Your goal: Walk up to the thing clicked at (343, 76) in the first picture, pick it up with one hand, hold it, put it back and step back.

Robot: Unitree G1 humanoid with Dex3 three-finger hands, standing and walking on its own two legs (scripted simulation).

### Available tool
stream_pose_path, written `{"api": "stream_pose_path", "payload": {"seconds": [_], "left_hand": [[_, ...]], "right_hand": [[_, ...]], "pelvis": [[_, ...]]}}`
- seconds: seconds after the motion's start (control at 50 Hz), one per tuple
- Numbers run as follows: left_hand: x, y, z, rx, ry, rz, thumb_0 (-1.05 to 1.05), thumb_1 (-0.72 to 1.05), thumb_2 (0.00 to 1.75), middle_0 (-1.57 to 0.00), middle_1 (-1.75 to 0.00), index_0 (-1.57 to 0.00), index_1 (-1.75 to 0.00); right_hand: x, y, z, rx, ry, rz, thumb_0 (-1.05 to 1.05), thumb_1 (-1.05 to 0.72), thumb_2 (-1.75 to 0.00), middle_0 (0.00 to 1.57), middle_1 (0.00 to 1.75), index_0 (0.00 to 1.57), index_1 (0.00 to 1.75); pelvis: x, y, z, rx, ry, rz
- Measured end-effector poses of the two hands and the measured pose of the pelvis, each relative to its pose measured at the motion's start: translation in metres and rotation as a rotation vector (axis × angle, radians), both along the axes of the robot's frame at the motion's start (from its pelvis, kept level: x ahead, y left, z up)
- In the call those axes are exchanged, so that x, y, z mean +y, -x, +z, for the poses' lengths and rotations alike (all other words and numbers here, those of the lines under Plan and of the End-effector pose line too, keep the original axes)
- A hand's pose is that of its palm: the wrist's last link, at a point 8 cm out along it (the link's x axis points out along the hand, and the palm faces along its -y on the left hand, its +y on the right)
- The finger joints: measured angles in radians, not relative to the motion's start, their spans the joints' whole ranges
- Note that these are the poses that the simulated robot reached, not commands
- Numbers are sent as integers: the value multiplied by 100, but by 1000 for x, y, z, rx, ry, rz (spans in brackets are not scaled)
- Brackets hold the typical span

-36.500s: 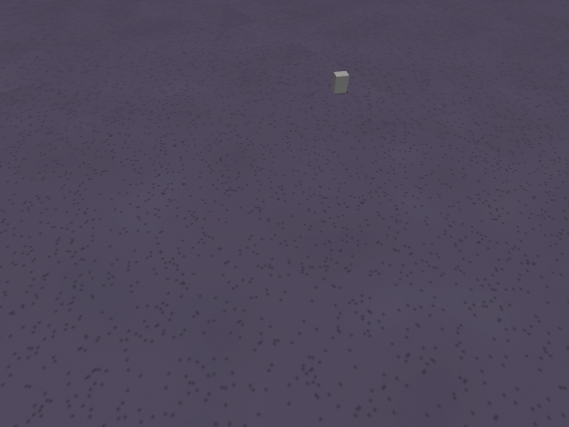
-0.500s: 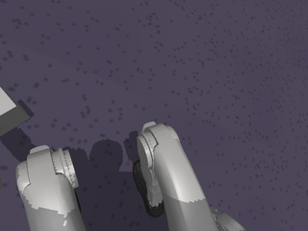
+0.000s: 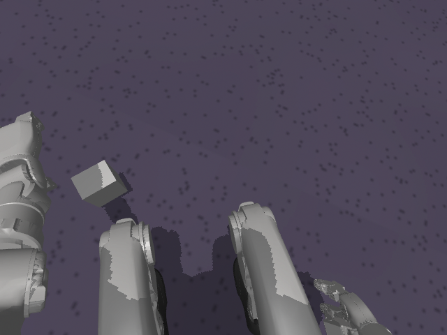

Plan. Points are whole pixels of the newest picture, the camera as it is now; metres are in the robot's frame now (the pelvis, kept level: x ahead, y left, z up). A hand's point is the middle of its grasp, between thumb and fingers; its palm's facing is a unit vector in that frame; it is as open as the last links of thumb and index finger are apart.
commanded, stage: go down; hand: left
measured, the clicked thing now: (101, 185) +0.45 +0.26 -0.34
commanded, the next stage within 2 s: lift in 0.30 s
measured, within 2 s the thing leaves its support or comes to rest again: neither
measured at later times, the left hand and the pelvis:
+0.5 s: hand out of the picture +0.41 +0.32 +0.03, palm faces -0.34 -0.20 -0.92, open 13.4 cm; pelvis +0.00 +0.01 +0.12, yaw +2 degrees
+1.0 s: hand out of the picture +0.39 +0.33 +0.07, palm faces -0.40 -0.20 -0.90, open 12.9 cm; pelvis +0.03 +0.01 +0.19, yaw +3 degrees
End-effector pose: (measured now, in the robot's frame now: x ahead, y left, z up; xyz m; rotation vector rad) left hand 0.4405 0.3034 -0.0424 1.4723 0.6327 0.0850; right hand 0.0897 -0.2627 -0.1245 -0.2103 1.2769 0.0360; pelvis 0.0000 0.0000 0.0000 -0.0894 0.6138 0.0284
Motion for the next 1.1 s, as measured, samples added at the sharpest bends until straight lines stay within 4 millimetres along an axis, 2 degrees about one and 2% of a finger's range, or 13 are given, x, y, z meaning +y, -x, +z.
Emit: {"api": "stream_pose_path", "payload": {"seconds": [0.08, 0.16, 0.32, 0.48, 0.62, 0.7, 0.76, 0.84, 0.9, 1.0, 1.1], "left_hand": [[7, 10, 32, 55, 1, -13, 0, -36, 83, -42, -68, -35, -77], [13, 20, 50, 86, 39, -33, 0, -38, 84, -39, -70, -33, -78], [18, 23, 88, -4, 54, -79, 0, -39, 86, -37, -71, -30, -79], [19, 24, 124, 18, 64, 7, 0, -44, 88, -34, -69, -27, -78], [13, 28, 150, 46, 83, 19, 0, -21, 90, -53, -72, -47, -80], [8, 31, 167, 63, 63, -4, 0, -7, 82, -60, -69, -56, -75], [5, 34, 180, 82, 54, -6, 0, -6, 73, -58, -66, -55, -70], [8, 41, 187, 114, 58, 19, 0, -14, 64, -51, -61, -50, -64], [14, 43, 185, 126, 60, 40, 0, -21, 59, -49, -57, -47, -60], [24, 40, 173, 94, 59, 47, 0, -28, 56, -48, -51, -46, -55], [26, 37, 171, 45, 55, 45, 0, -30, 58, -47, -48, -44, -53]], "right_hand": [[3, -12, 22, -39, 17, 0, 1, -93, -91, 20, 30, 20, 30], [2, -18, 46, -54, 61, 13, 1, -92, -91, 20, 30, 20, 30], [-4, -15, 86, -36, 165, -10, 1, -92, -90, 20, 30, 20, 30], [6, -7, 130, -40, 184, -72, 1, -91, -90, 20, 30, 20, 30], [15, 0, 159, -47, 179, -110, 1, -91, -90, 20, 30, 20, 30], [20, -1, 175, -51, 171, -134, 1, -91, -90, 20, 30, 20, 30], [24, -4, 188, -60, 162, -145, 1, -91, -90, 20, 30, 20, 30], [27, -12, 203, -81, 156, -139, 1, -90, -90, 20, 30, 20, 30], [25, -18, 208, -99, 162, -118, 1, -90, -90, 20, 30, 20, 30], [16, -28, 203, -107, 190, -88, 1, -90, -90, 20, 30, 20, 30], [12, -34, 194, -85, 199, -79, 1, -90, -90, 20, 30, 20, 30]], "pelvis": [[-2, 3, 22, -22, -9, 5], [-2, 6, 42, -35, -8, 15], [3, 4, 71, -44, 4, 36], [8, 1, 115, -61, 4, 42], [12, -8, 145, -83, 1, 43], [14, -12, 162, -102, -2, 42], [16, -16, 177, -118, -7, 40], [15, -21, 193, -128, -16, 38], [14, -24, 196, -120, -19, 38], [13, -27, 187, -92, -16, 42], [13, -29, 182, -82, -12, 41]]}}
